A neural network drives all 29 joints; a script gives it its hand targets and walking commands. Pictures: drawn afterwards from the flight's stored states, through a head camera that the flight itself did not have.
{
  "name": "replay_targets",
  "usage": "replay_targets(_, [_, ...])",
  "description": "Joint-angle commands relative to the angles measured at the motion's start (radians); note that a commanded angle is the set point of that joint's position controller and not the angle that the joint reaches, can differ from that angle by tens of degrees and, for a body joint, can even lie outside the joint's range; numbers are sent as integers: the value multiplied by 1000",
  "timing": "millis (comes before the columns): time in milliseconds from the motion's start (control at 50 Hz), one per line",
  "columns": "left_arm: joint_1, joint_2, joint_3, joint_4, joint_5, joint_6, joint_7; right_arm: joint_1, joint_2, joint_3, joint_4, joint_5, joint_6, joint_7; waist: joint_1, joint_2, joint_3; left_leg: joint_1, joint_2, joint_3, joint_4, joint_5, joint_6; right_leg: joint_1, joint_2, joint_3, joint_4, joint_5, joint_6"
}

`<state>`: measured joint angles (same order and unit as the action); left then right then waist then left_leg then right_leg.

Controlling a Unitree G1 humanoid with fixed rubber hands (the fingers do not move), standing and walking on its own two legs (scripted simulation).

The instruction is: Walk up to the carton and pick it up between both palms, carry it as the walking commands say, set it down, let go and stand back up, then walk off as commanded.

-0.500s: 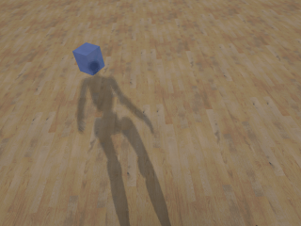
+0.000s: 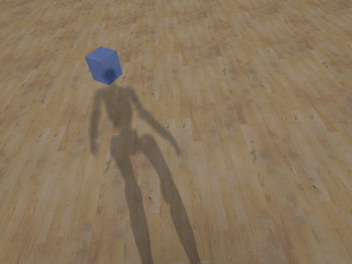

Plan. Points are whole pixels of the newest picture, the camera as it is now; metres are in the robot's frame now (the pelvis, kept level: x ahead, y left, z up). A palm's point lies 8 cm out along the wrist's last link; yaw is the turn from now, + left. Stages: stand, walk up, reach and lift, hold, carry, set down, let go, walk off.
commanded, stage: walk up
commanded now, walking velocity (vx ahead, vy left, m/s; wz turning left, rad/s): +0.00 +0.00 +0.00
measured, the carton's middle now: (104, 65) +1.91 +0.70 -0.64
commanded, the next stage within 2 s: none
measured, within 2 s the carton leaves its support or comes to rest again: neither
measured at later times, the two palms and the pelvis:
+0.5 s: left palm out of the picture +0.13 +0.46 -0.10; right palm (268, 226) +0.23 -0.20 -0.10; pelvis +0.10 +0.10 -0.01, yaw +10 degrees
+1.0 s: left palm (19, 203) +0.30 +0.45 -0.07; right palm (232, 157) +0.46 -0.16 -0.13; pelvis +0.31 +0.11 +0.00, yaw +17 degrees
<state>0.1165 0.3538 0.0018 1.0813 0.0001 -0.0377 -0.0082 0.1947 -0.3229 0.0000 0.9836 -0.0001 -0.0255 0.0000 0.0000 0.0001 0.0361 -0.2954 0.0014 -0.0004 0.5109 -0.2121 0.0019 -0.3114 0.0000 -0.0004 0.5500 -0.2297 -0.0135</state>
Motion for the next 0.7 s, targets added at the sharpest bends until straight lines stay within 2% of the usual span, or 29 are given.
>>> replay_targets(0, [-63, 172, 38, -46, 11, -20, 0, -87, -214, -46, -34, -15, -22, -2, 4, 49, -68, 52, 116, -158, -173, -96, 46, 95, -115, 143, -234, -58, -41])
replay_targets(20, [34, 352, 143, -113, 41, -52, -20, -49, -344, -115, -116, -52, -19, 46, 58, 19, -213, -153, 74, -196, -41, -462, 100, 299, -132, 164, -163, -441, -76])
replay_targets(40, [137, 376, 153, -80, 48, -64, -13, -151, -318, -115, -143, -56, -8, 66, 116, -25, -135, -436, 23, -97, 119, -406, 62, 447, -238, 339, -260, -649, -140])
replay_targets(60, [165, 418, 168, -88, 49, -73, -2, -186, -286, -105, -170, -65, -1, 68, 127, -148, -54, -610, 33, -43, 341, -252, 47, 465, -440, 513, -402, -795, -202])
replay_targets(80, [110, 398, 160, -128, 37, -79, 5, -169, -275, -92, -180, -67, -3, 67, 89, -56, -9, -612, 76, -97, 454, -189, 27, 391, -482, 510, -427, -698, -219])
replay_targets(100, [41, 374, 147, -142, 27, -81, 9, -132, -279, -99, -161, -58, -8, 74, 51, -12, -32, -529, 86, -120, 478, -157, 12, 327, -448, 437, -411, -583, -197])
replay_targets(140, [68, 353, 140, -154, 33, -87, 5, -84, -298, -102, -150, -38, -12, 97, 59, -35, -64, -471, 128, -105, 403, -162, -12, 355, -392, 295, -381, -435, -205])
replay_targets(160, [50, 361, 141, -166, 41, -90, 5, -102, -284, -106, -156, -34, -15, 110, 64, -66, -46, -476, 133, -96, 357, -186, -18, 337, -390, 260, -366, -429, -218])
replay_targets(180, [86, 362, 148, -172, 44, -93, 4, -142, -280, -111, -163, -43, -18, 119, 79, -18, -26, -485, 115, -67, 322, -186, -17, 346, -377, 237, -348, -417, -216])
replay_targets(220, [77, 402, 151, -182, 43, -93, -9, -167, -282, -117, -173, -38, -18, 135, 80, -97, -14, -449, 125, -36, 278, -143, -21, 284, -377, 216, -360, -470, -219])
replay_targets(260, [20, 419, 154, -206, 43, -89, -19, -133, -284, -120, -168, -29, -16, 141, 50, -155, -8, -327, 122, 0, 212, -178, -12, 182, -360, 151, -324, -470, -214])
replay_targets(280, [-48, 429, 153, -214, 49, -84, -25, -49, -291, -131, -143, -26, -19, 138, -4, -174, -28, -179, 132, 25, 172, -198, 9, 99, -370, 127, -314, -472, -198])
replay_targets(300, [-98, 401, 140, -223, 48, -81, -30, 44, -287, -137, -112, -26, -29, 129, -67, -87, -42, -20, 118, 60, 50, -140, 15, 21, -329, 44, -199, -403, -172])
replay_targets(320, [-59, 344, 120, -215, 50, -72, -33, 132, -303, -153, -51, -28, -43, 111, -96, 91, -84, 174, 24, 85, -2, -174, 16, -106, -242, -53, 36, -342, -133])
replay_targets(340, [18, 248, 87, -212, 44, -68, -40, 248, -391, -180, -21, -34, -55, 85, -125, 368, -128, 350, 105, -186, -138, -379, 60, -273, -110, -163, 462, -286, -67])
replay_targets(360, [16, 194, 54, -227, 32, -68, -38, 241, -448, -176, -41, -40, -60, 64, -119, 517, -72, 367, 246, -625, -314, -564, 110, -562, 2, -60, 657, -327, -4])
replay_targets(380, [-57, 289, 77, -207, 32, -67, -31, 160, -446, -166, -75, -14, -62, 57, -92, 303, 15, 280, 278, -675, -365, -607, 162, -585, -24, 25, 645, -230, -8])
replay_targets(400, [-39, 304, 80, -195, 26, -67, -35, 109, -424, -158, -86, -16, -65, 51, -67, 206, 40, 272, 273, -631, -353, -623, 153, -623, -50, 34, 679, -146, -13])
replay_targets(420, [-34, 299, 72, -177, 24, -65, -43, 78, -432, -158, -95, -8, -67, 48, -51, 186, 62, 229, 253, -567, -330, -542, 148, -574, -95, 44, 635, -64, -18])
replay_targets(440, [-36, 309, 73, -187, 11, -66, -51, 59, -415, -147, -111, -2, -70, 42, -34, 115, 52, 216, 233, -517, -313, -397, 125, -511, -99, 36, 579, -36, -20])
replay_targets(460, [-3, 311, 79, -184, 3, -68, -57, 60, -394, -133, -116, 1, -72, 43, -18, 106, 8, 249, 216, -463, -303, -268, 121, -467, -101, 15, 532, -15, -3])
replay_targets(480, [9, 307, 83, -186, 4, -66, -57, 76, -400, -131, -119, 1, -75, 44, -25, 130, -45, 286, 205, -412, -278, -146, 140, -437, -88, -8, 492, -27, 7])
replay_targets(500, [1, 316, 92, -178, 6, -61, -56, 99, -389, -128, -118, 12, -76, 41, -29, 90, -48, 298, 197, -407, -266, -97, 135, -426, -86, -6, 488, -13, 15])
replay_targets(560, [-68, 290, 93, -218, 8, -54, -53, 147, -368, -117, -116, 10, -80, 40, -59, 96, -25, 312, 215, -370, -298, -91, 165, -442, -103, 9, 379, 9, 30])
replay_targets(580, [-97, 293, 102, -224, 4, -56, -52, 132, -364, -113, -120, 15, -78, 41, -53, 79, 12, 276, 213, -387, -315, -90, 142, -444, -104, 17, 371, 24, 26])
replay_targets(620, [-127, 283, 101, -243, 4, -55, -56, 134, -369, -118, -117, 3, -77, 41, -68, 112, -6, 322, 206, -354, -325, -97, 172, -439, -96, 1, 277, 21, 40])
replay_targets(640, [-165, 286, 99, -245, 9, -55, -57, 140, -363, -116, -113, 2, -74, 44, -77, 39, 56, 310, 224, -365, -332, -69, 178, -442, -87, -5, 236, 15, 41])
replay_targets(660, [-179, 269, 89, -262, 10, -59, -57, 152, -367, -120, -119, 12, -77, 46, -80, 67, 51, 344, 227, -347, -308, 12, 192, -428, -91, -5, 191, 11, 36])
replay_targets(680, [-184, 262, 89, -250, 10, -62, -59, 147, -369, -120, -110, 8, -78, 44, -86, 55, 24, 366, 219, -315, -278, 109, 187, -389, -84, -4, 130, 13, 35])
